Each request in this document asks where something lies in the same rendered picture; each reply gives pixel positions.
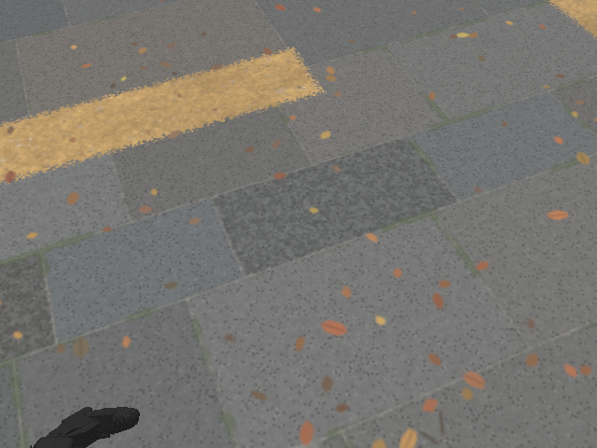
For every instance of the robot left hand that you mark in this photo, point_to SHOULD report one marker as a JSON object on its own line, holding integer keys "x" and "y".
{"x": 86, "y": 426}

